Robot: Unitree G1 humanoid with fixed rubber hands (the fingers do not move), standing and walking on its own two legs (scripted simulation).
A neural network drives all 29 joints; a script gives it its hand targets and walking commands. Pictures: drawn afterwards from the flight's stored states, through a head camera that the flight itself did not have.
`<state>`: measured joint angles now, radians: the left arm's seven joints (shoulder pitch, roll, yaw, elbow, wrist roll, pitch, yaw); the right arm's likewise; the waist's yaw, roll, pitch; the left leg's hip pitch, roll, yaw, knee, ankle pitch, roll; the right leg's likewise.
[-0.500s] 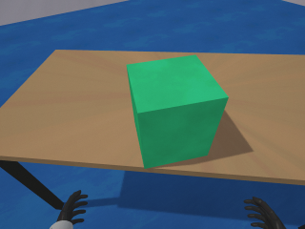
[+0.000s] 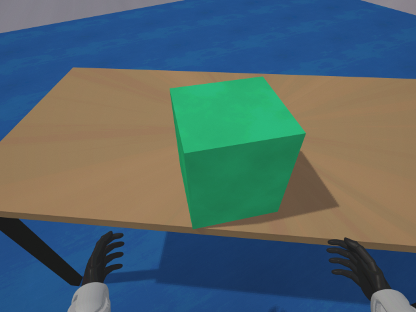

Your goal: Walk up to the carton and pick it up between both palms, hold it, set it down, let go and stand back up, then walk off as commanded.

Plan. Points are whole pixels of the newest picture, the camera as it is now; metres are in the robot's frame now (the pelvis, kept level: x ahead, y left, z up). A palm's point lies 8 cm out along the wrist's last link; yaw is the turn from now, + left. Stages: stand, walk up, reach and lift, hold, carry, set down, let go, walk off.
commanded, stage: reach and lift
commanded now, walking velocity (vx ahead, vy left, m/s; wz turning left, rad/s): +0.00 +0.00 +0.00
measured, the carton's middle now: (227, 154) +0.44 -0.01 +0.07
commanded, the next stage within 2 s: none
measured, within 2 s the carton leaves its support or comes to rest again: neither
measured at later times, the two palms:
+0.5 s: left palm (110, 256) +0.20 +0.18 +0.08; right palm (372, 260) +0.21 -0.25 +0.05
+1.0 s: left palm (125, 215) +0.25 +0.16 +0.11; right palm (361, 212) +0.28 -0.24 +0.10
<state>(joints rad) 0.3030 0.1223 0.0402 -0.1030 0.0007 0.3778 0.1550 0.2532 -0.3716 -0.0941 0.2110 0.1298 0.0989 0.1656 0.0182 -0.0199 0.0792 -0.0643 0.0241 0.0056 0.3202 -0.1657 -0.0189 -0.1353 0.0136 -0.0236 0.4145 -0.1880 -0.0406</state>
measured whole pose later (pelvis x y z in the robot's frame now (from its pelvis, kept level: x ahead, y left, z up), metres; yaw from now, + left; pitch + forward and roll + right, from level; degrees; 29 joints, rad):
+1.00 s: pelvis +0.01 -0.01 +0.00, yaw -1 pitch -4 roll +1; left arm 0.06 0.02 -0.03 -0.46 -0.03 0.71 0.29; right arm 0.03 -0.38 -0.07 -0.07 0.33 0.27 0.06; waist 0.02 -0.02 0.06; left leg -0.06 0.04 0.01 0.29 -0.16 -0.03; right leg -0.14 0.03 -0.01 0.39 -0.18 -0.05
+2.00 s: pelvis +0.01 -0.01 +0.00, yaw -1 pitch +0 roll +1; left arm -0.56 0.12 0.10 -0.15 -0.03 0.92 0.29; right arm -0.73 -0.46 0.04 0.48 0.41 0.39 0.02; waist 0.03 -0.02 0.04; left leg -0.15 0.05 0.01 0.32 -0.16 -0.04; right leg -0.22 0.04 -0.01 0.39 -0.17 -0.05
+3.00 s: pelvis +0.01 -0.01 +0.00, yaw -1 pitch +7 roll +1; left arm -0.80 0.05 0.12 0.52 -0.05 0.44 0.26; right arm -1.01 -0.47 0.11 1.00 0.40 0.17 0.06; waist 0.09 0.00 -0.03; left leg -0.32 0.06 0.01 0.36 -0.17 -0.05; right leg -0.37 0.05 -0.01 0.39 -0.15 -0.05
